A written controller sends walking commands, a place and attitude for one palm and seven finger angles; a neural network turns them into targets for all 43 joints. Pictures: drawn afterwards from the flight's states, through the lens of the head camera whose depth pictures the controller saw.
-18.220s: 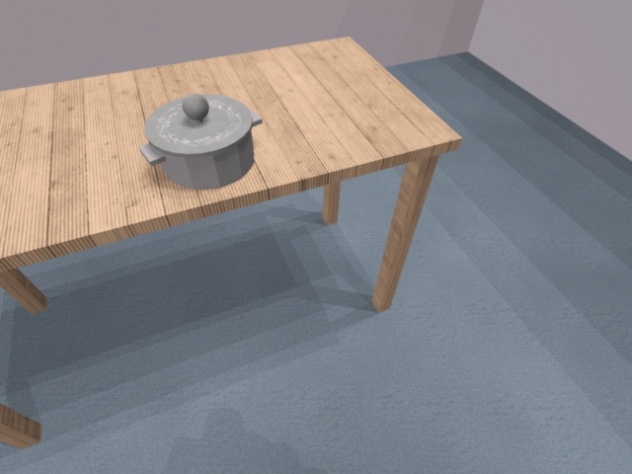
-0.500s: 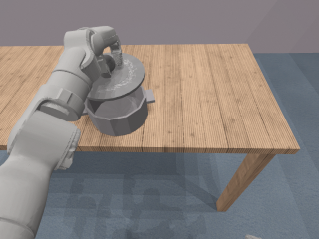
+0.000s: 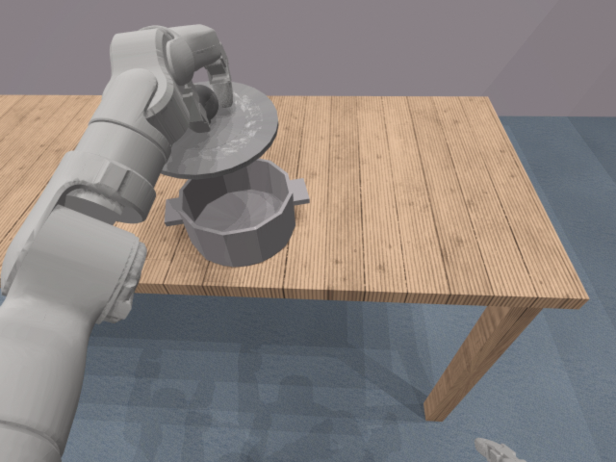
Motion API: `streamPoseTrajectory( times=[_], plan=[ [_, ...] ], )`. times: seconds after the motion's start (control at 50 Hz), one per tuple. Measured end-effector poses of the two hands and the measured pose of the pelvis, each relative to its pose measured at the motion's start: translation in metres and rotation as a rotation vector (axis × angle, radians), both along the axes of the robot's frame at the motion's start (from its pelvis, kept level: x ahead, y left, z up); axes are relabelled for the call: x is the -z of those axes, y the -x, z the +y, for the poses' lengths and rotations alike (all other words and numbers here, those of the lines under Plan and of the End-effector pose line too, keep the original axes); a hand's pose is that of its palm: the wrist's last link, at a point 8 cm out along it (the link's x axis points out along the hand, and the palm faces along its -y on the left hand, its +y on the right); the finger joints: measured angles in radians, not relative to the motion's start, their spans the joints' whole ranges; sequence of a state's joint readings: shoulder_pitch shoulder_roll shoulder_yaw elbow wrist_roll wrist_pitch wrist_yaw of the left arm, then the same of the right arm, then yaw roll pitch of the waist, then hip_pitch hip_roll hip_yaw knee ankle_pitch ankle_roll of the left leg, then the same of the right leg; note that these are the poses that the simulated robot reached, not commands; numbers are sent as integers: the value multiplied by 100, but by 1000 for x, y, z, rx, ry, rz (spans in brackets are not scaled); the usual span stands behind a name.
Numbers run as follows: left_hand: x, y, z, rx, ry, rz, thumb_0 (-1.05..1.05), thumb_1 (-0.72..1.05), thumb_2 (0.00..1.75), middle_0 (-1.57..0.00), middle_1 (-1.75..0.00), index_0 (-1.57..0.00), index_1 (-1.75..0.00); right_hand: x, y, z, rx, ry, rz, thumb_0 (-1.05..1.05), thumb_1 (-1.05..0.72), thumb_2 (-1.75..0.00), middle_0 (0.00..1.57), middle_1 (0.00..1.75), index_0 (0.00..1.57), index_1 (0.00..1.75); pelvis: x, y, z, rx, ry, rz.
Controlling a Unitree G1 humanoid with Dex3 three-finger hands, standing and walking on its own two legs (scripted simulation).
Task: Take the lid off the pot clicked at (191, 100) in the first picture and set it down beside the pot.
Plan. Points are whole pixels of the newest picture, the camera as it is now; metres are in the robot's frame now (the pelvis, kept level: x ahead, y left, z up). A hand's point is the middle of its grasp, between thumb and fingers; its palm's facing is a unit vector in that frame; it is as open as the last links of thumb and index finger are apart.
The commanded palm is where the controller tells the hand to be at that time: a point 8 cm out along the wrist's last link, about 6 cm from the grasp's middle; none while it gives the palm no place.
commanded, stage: lift the lid straight up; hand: left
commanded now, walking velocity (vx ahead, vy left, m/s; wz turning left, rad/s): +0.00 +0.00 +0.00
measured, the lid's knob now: (200, 103) +0.50 +0.13 +0.23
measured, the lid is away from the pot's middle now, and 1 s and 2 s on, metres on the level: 0.02 0.06 0.19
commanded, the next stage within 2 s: move the lid sideways beside the pot in 0.46 s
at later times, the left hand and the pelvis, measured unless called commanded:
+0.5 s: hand (196, 79) +0.47 +0.12 +0.28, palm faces -0.27 -0.10 -0.96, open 7.0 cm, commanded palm +0.46 +0.12 +0.35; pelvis -0.01 +0.00 +0.00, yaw +0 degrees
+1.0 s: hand (155, 83) +0.47 +0.17 +0.27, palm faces -0.24 -0.10 -0.96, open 7.0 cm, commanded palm +0.46 +0.18 +0.35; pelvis +0.01 +0.00 +0.00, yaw +0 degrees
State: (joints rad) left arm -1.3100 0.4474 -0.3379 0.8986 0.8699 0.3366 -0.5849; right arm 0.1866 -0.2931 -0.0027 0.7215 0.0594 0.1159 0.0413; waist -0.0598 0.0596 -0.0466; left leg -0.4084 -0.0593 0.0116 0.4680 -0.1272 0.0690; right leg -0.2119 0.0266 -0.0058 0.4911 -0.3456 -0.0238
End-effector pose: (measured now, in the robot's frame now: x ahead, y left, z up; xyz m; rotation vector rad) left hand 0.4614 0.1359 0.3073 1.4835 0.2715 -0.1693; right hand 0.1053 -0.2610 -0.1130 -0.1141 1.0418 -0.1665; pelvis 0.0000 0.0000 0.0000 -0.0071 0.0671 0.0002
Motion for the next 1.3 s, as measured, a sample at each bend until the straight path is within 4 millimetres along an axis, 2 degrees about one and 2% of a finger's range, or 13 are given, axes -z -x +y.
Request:
streamPoseTrajectory(
  times=[0.16,0.34,0.52,0.66,0.84,1.14,1.22,1.3],
  plan=[
    [-15,6,2,-3,-21,-20,0,39,47,-69,-95,-70,-95,-2,-7,9,-31,-3,-25,1,-91,-90,20,30,20,30,0,5,1,-11,2,1],
    [-35,7,-5,-15,-2,-38,0,39,47,-69,-95,-70,-95,4,7,14,-29,-20,12,1,-91,-90,20,30,20,30,0,6,4,-9,1,6],
    [-27,-1,-12,-17,14,-6,0,39,47,-69,-96,-69,-95,8,29,9,1,-14,63,1,-91,-90,20,30,20,30,-1,6,4,0,0,12],
    [-28,-8,-14,15,1,-30,0,39,47,-70,-95,-70,-95,7,35,2,29,1,66,1,-91,-90,20,30,20,30,-1,1,2,12,-2,17],
    [-27,-12,13,-44,-6,-40,0,39,47,-69,-95,-69,-96,4,28,-7,43,8,65,1,-91,-90,20,30,20,30,-2,-6,-2,20,-4,18],
    [-24,2,52,-92,-36,-29,0,39,47,-70,-95,-70,-95,-7,-18,-6,-33,19,-1,1,-91,-90,20,30,20,30,0,-1,-6,-18,5,9],
    [-24,2,62,-114,-21,-23,0,39,47,-70,-95,-70,-95,-7,-19,-3,-38,18,11,1,-91,-90,20,30,20,30,0,1,-5,-22,7,15],
    [-24,0,73,-140,-17,-14,0,39,47,-70,-95,-70,-95,-4,-11,-2,-27,15,37,1,-91,-90,20,30,20,30,0,1,-4,-21,9,22]
  ],
)
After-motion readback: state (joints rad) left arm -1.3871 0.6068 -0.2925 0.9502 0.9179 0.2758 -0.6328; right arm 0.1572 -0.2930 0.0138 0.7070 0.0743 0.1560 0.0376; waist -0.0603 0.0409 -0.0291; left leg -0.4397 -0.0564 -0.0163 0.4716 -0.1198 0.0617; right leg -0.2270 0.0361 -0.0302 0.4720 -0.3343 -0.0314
